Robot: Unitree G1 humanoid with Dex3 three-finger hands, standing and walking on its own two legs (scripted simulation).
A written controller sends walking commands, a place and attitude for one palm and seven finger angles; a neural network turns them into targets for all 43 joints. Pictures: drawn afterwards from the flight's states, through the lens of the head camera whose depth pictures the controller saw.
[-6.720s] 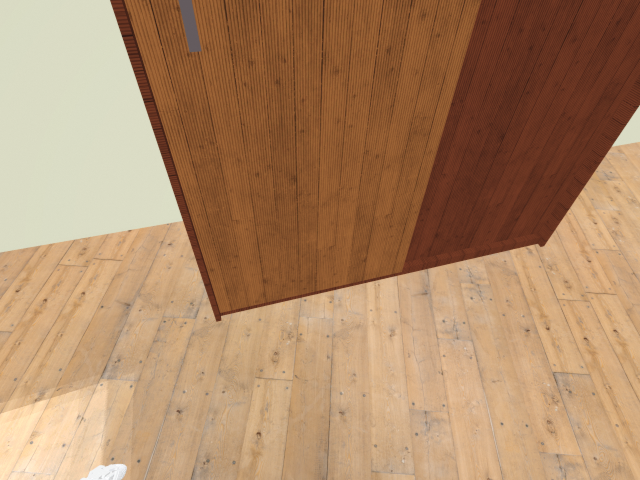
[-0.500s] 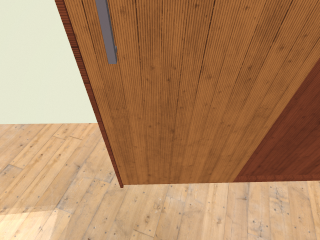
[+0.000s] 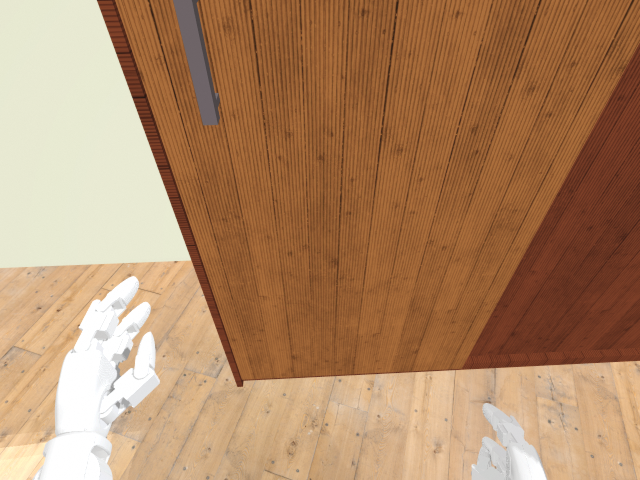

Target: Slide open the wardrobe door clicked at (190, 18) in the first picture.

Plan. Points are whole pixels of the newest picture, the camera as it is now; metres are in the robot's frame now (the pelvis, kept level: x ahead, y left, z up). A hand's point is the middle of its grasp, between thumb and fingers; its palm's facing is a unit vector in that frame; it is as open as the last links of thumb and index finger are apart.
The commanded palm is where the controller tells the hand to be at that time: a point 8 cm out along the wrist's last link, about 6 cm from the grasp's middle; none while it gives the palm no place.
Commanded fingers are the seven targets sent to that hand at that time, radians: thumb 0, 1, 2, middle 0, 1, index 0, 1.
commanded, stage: raise the hand with hooked fingers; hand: left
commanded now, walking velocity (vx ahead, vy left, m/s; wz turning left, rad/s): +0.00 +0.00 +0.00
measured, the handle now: (202, 58) +0.55 +0.18 +0.29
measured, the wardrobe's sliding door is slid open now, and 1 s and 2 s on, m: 0.00 0.00 0.00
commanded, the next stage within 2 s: move the hooked fingers beside the handle in 1.84 s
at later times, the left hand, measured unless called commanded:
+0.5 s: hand (107, 357) +0.23 +0.24 +0.10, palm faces +0.02 -1.00 -0.06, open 10.6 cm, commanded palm +0.18 +0.29 +0.12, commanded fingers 0.00 -0.01 0.51 -0.27 -0.88 -0.27 -0.88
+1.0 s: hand out of the picture +0.24 +0.28 +0.24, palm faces +0.15 -0.98 -0.09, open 13.4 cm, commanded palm +0.21 +0.32 +0.23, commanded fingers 0.00 -0.50 0.30 -0.30 -1.20 -0.30 -1.20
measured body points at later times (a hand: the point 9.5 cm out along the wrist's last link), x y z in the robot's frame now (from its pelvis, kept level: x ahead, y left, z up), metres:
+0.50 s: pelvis +0.00 +0.00 +0.00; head +0.00 +0.00 +0.45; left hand +0.22 +0.29 +0.10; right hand +0.17 -0.21 -0.07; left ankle +0.03 +0.14 -0.72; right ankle -0.01 -0.12 -0.72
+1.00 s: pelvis +0.00 +0.01 +0.02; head -0.03 -0.01 +0.47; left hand +0.22 +0.34 +0.24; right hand +0.22 -0.19 -0.03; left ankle +0.03 +0.14 -0.72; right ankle -0.01 -0.12 -0.72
